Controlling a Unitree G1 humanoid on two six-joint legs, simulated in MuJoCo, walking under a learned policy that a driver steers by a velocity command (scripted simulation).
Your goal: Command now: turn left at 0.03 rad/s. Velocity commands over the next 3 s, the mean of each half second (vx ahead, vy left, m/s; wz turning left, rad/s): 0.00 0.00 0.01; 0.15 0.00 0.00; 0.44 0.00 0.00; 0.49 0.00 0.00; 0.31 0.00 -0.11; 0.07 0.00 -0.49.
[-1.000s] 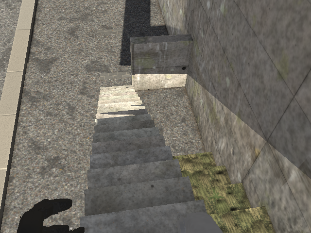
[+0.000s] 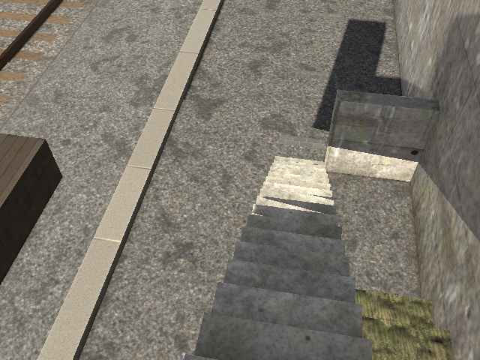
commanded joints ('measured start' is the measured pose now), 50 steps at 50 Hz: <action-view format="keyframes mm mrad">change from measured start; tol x2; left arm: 1 8 97 23 -23 -4 -11 11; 34 22 126 22 109 1 -23 42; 38 -34 145 23 95 -8 -32 49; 45 -13 196 46 88 -40 -16 39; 50 -47 184 54 38 -36 16 14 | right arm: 1 -43 -106 -21 -42 0 -15 -7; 4 -68 -112 -19 -41 1 -9 -7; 15 -64 -124 -14 13 -4 -19 -20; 34 -28 -139 -15 107 -6 -33 -29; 41 -61 -136 -12 80 18 -62 -35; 50 -63 -127 -12 62 28 -68 23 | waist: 1 8 15 -102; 21 8 -14 -56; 36 6 -7 -63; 46 23 -73 -10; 49 23 -51 -31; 50 20 -24 -89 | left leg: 1 27 165 -103 -5 394 95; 14 63 170 -84 -39 340 79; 34 44 186 -79 -84 278 68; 37 34 169 -70 -106 204 61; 41 -28 131 -18 -70 126 68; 46 -171 64 78 45 36 91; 49 -111 64 86 82 122 98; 50 -45 77 88 103 185 89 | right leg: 1 56 -145 95 -9 307 -8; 12 28 -172 110 -38 309 -16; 22 24 -176 130 -68 254 -21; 34 32 -179 143 -81 237 -34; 39 41 -182 193 -138 84 -44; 43 68 -177 212 -129 -65 -81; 45 93 -182 222 -98 -84 -109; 47 84 -185 224 -56 -23 -122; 50 58 -146 154 48 157 -105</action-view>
